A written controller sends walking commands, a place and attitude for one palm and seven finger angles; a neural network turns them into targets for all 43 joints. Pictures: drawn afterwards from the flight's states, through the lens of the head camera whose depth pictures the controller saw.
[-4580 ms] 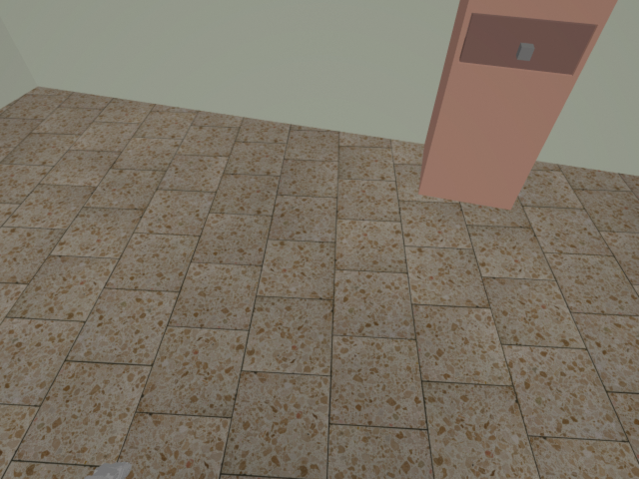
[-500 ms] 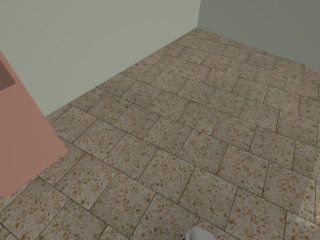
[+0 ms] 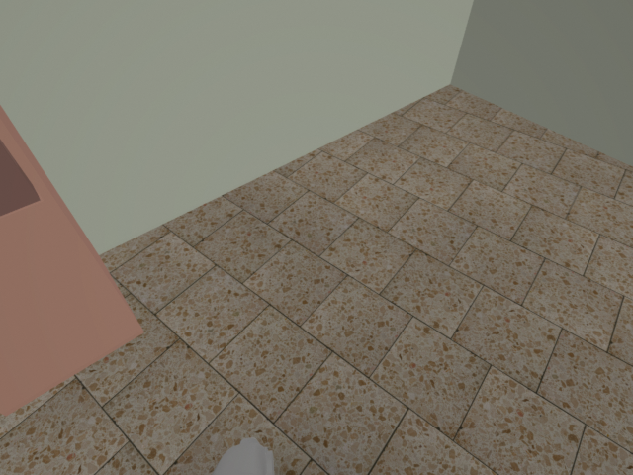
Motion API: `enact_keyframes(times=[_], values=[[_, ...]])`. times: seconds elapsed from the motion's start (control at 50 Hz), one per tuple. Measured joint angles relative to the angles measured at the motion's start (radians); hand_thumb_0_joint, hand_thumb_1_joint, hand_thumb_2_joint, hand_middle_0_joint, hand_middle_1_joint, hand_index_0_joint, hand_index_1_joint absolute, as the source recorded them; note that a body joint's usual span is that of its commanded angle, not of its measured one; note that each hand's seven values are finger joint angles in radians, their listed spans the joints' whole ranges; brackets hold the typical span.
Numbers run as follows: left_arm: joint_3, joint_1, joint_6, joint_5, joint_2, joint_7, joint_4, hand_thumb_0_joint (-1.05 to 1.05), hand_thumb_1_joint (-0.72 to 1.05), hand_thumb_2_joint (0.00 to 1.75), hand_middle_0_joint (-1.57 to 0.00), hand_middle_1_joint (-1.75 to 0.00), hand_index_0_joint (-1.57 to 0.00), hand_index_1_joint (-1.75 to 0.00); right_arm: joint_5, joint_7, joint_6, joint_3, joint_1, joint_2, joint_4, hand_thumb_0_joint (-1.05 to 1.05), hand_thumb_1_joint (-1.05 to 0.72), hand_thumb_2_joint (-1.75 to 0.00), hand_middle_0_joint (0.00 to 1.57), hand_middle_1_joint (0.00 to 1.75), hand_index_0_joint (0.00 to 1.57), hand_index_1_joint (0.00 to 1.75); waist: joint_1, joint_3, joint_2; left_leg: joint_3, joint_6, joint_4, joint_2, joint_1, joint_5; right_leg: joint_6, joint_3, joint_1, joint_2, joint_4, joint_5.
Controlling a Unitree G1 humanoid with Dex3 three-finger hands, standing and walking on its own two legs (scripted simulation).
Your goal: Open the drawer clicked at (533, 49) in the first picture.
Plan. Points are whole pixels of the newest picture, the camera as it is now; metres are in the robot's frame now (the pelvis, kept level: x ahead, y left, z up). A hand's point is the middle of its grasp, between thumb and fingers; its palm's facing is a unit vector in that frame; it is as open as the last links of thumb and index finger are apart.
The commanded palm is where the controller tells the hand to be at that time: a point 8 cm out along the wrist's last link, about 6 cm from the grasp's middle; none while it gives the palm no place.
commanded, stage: turn to face it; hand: left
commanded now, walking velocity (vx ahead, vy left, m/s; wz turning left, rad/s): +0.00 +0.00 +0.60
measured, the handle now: out of the picture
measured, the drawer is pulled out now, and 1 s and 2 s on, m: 0.00 0.00 0.00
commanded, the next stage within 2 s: take the last steps up to it in 1.14 s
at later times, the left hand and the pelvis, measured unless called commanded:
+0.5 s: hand (150, 457) +0.17 +0.26 -0.16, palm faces +0.29 -0.93 -0.24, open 7.4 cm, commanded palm none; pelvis +0.10 +0.03 +0.00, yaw +15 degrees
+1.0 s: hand out of the picture +0.05 +0.18 -0.16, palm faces +0.55 -0.79 -0.26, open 7.4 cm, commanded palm none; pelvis +0.12 -0.01 +0.00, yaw +34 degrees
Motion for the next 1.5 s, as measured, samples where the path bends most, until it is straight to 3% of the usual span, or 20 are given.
enact_keyframes(times=[0.08, 0.12, 0.14, 0.2, 0.26, 0.4, 0.56, 0.62, 0.66, 0.72, 0.78, 0.84, 0.9, 1.02, 1.06, 1.08, 1.14, 1.24, 1.38, 1.5], values=[[-0.004, 0.039, 0.016, 0.002, -0.005, -0.001, 0.007, 0.00, 0.92, 0.89, -0.20, -0.30, -0.20, -0.30, -0.002, 0.008, 0.004, 0.012, -0.044, 0.002, -0.024, 0.00, -0.91, -0.90, 0.19, 0.30, 0.19, 0.30, 0.028, 0.042, -0.028, 0.040, 0.027, -0.132, -0.038, 0.069, -0.036, 0.037, -0.036, 0.035, -0.033, 0.059, -0.079], [-0.001, 0.063, 0.028, 0.001, -0.002, -0.003, 0.011, 0.00, 0.92, 0.89, -0.20, -0.30, -0.20, -0.30, -0.006, 0.009, -0.005, 0.017, -0.052, 0.001, -0.045, 0.00, -0.91, -0.90, 0.19, 0.30, 0.19, 0.30, 0.031, 0.057, -0.043, 0.055, 0.047, -0.209, -0.073, 0.137, -0.015, 0.059, -0.046, 0.013, -0.077, 0.186, -0.144], [0.002, 0.073, 0.037, -0.005, -0.003, -0.006, 0.012, 0.00, 0.91, 0.89, -0.20, -0.30, -0.20, -0.30, -0.009, 0.008, -0.013, 0.017, -0.050, -0.006, -0.059, 0.00, -0.91, -0.90, 0.19, 0.30, 0.19, 0.30, 0.028, 0.057, -0.036, 0.050, 0.081, -0.233, -0.083, 0.164, 0.005, 0.069, -0.043, -0.031, -0.099, 0.310, -0.140], [0.012, 0.030, 0.076, -0.019, 0.027, -0.005, -0.011, 0.00, 0.91, 0.89, -0.20, -0.30, -0.20, -0.30, 0.004, -0.005, -0.029, 0.023, -0.058, -0.002, -0.070, 0.00, -0.91, -0.90, 0.19, 0.30, 0.20, 0.30, 0.027, 0.087, -0.047, 0.036, 0.129, -0.171, -0.116, 0.159, -0.096, 0.089, 0.126, -0.243, -0.100, 0.770, -0.215], [0.034, -0.040, 0.090, -0.014, 0.060, -0.001, -0.057, 0.01, 0.91, 0.89, -0.20, -0.30, -0.20, -0.30, 0.006, -0.018, -0.021, 0.029, -0.047, 0.010, -0.065, 0.00, -0.91, -0.90, 0.19, 0.30, 0.20, 0.30, 0.028, 0.094, -0.051, 0.016, 0.115, -0.230, -0.139, 0.196, -0.081, 0.104, 0.209, -0.396, -0.099, 0.909, -0.153], [0.060, -0.166, 0.108, -0.005, 0.099, 0.000, -0.167, 0.00, 0.92, 0.89, -0.20, -0.30, -0.19, -0.30, 0.002, -0.016, 0.012, 0.018, -0.018, 0.009, -0.060, 0.00, -0.92, -0.90, 0.20, 0.30, 0.20, 0.30, 0.005, 0.049, -0.041, -0.056, 0.118, -0.349, -0.180, 0.238, -0.025, 0.123, 0.283, -0.512, -0.113, 0.739, -0.042], [0.053, -0.229, 0.119, -0.007, 0.099, 0.002, -0.225, 0.00, 0.91, 0.89, -0.20, -0.30, -0.19, -0.30, -0.005, -0.010, 0.028, -0.004, 0.015, -0.010, -0.084, 0.00, -0.91, -0.90, 0.20, 0.30, 0.20, 0.30, -0.040, 0.014, -0.015, -0.155, 0.085, -0.367, -0.200, 0.223, -0.009, 0.123, 0.288, -0.406, -0.050, 0.485, -0.096], [0.042, -0.230, 0.110, -0.014, 0.087, 0.002, -0.244, 0.00, 0.91, 0.89, -0.20, -0.30, -0.19, -0.30, -0.003, -0.010, 0.038, -0.015, 0.026, -0.026, -0.090, 0.00, -0.90, -0.90, 0.20, 0.30, 0.20, 0.30, -0.047, 0.011, 0.000, -0.193, 0.063, -0.344, -0.211, 0.202, -0.013, 0.111, 0.281, -0.319, -0.020, 0.321, -0.063], [0.032, -0.219, 0.096, -0.011, 0.077, 0.004, -0.254, 0.00, 0.91, 0.89, -0.20, -0.30, -0.20, -0.30, 0.005, -0.009, 0.046, -0.025, 0.033, -0.039, -0.091, 0.00, -0.90, -0.90, 0.20, 0.30, 0.20, 0.30, -0.041, 0.010, 0.013, -0.213, 0.041, -0.280, -0.219, 0.170, -0.070, 0.080, 0.266, -0.261, -0.012, 0.200, -0.002], [0.011, -0.188, 0.096, -0.005, 0.058, 0.005, -0.251, 0.00, 0.91, 0.89, -0.20, -0.30, -0.20, -0.30, 0.002, -0.007, 0.063, -0.039, 0.041, -0.059, -0.087, 0.01, -0.90, -0.90, 0.20, 0.30, 0.20, 0.30, -0.041, 0.014, 0.027, -0.180, 0.003, 0.010, -0.221, 0.087, -0.269, 0.035, 0.224, -0.235, -0.030, 0.195, 0.003], [0.005, -0.154, 0.097, -0.006, 0.049, 0.007, -0.237, 0.00, 0.91, 0.89, -0.20, -0.30, -0.20, -0.30, -0.001, 0.000, 0.070, -0.042, 0.043, -0.070, -0.087, 0.01, -0.91, -0.90, 0.19, 0.30, 0.20, 0.30, -0.041, 0.020, 0.018, -0.137, -0.027, 0.235, -0.188, 0.044, -0.258, 0.030, 0.191, -0.199, -0.058, 0.157, 0.012], [0.001, -0.131, 0.092, -0.006, 0.045, 0.006, -0.224, 0.00, 0.91, 0.89, -0.20, -0.30, -0.20, -0.30, 0.001, 0.003, 0.074, -0.039, 0.041, -0.075, -0.084, 0.01, -0.91, -0.90, 0.19, 0.30, 0.20, 0.30, -0.039, 0.034, 0.008, -0.123, -0.047, 0.294, -0.147, 0.053, -0.240, 0.033, 0.153, -0.175, -0.082, 0.141, 0.012], [-0.001, -0.109, 0.088, -0.003, 0.045, 0.004, -0.213, 0.00, 0.91, 0.89, -0.20, -0.30, -0.20, -0.30, 0.002, 0.003, 0.084, -0.031, 0.026, -0.076, -0.074, 0.01, -0.91, -0.90, 0.19, 0.30, 0.20, 0.30, -0.025, 0.049, -0.003, -0.113, -0.058, 0.236, -0.116, 0.094, -0.261, 0.038, 0.118, -0.165, -0.105, 0.144, 0.003], [0.008, -0.062, 0.095, 0.006, 0.069, 0.000, -0.181, 0.00, 0.91, 0.89, -0.20, -0.30, -0.20, -0.30, 0.009, 0.001, 0.080, -0.007, -0.040, -0.066, -0.072, 0.01, -0.91, -0.90, 0.19, 0.30, 0.20, 0.30, 0.023, 0.073, -0.031, -0.059, -0.039, -0.051, -0.102, 0.226, -0.296, 0.068, 0.067, -0.175, -0.151, 0.201, -0.033], [0.015, -0.044, 0.100, 0.004, 0.087, 0.000, -0.165, 0.00, 0.91, 0.89, -0.20, -0.30, -0.20, -0.30, 0.011, 0.001, 0.067, 0.002, -0.061, -0.060, -0.083, 0.01, -0.91, -0.90, 0.19, 0.30, 0.20, 0.30, 0.034, 0.073, -0.043, -0.037, -0.026, -0.186, -0.112, 0.288, -0.234, 0.085, 0.053, -0.188, -0.165, 0.242, -0.056], [0.019, -0.033, 0.104, 0.000, 0.097, 0.000, -0.158, 0.00, 0.91, 0.89, -0.20, -0.30, -0.20, -0.30, 0.009, 0.002, 0.055, 0.006, -0.069, -0.058, -0.091, 0.01, -0.91, -0.90, 0.19, 0.30, 0.20, 0.30, 0.037, 0.069, -0.049, -0.026, 0.000, -0.258, -0.114, 0.321, -0.175, 0.094, 0.050, -0.205, -0.173, 0.284, -0.073], [0.032, -0.039, 0.136, -0.009, 0.137, 0.007, -0.127, 0.00, 0.91, 0.89, -0.20, -0.30, -0.20, -0.30, 0.010, -0.003, 0.026, 0.020, -0.094, -0.029, -0.101, 0.01, -0.91, -0.90, 0.19, 0.30, 0.20, 0.30, 0.050, 0.076, -0.091, -0.022, 0.057, -0.236, -0.134, 0.321, -0.212, 0.106, 0.158, -0.302, -0.152, 0.533, -0.218], [0.036, -0.075, 0.147, -0.011, 0.147, 0.003, -0.109, 0.01, 0.91, 0.89, -0.20, -0.30, -0.20, -0.30, 0.007, -0.025, 0.017, 0.038, -0.096, -0.007, -0.099, 0.00, -0.90, -0.90, 0.20, 0.30, 0.20, 0.30, 0.045, 0.065, -0.076, -0.050, 0.066, -0.327, -0.135, 0.374, -0.171, 0.115, 0.223, -0.397, -0.103, 0.714, -0.175], [0.026, -0.117, 0.129, -0.005, 0.117, -0.012, -0.126, 0.00, 0.91, 0.89, -0.20, -0.30, -0.19, -0.30, 0.002, -0.023, 0.009, 0.043, -0.046, 0.009, -0.069, 0.00, -0.90, -0.90, 0.20, 0.30, 0.20, 0.30, 0.027, 0.033, -0.043, -0.070, 0.073, -0.406, -0.151, 0.420, -0.130, 0.114, 0.240, -0.384, -0.085, 0.583, -0.123], [0.013, -0.117, 0.095, 0.001, 0.077, -0.028, -0.132, 0.00, 0.91, 0.89, -0.20, -0.30, -0.19, -0.30, -0.001, -0.021, 0.009, 0.030, 0.047, 0.004, -0.020, 0.00, -0.91, -0.90, 0.20, 0.30, 0.20, 0.30, -0.001, -0.003, -0.009, -0.078, 0.058, -0.365, -0.161, 0.425, -0.168, 0.092, 0.204, -0.256, -0.055, 0.287, -0.066]])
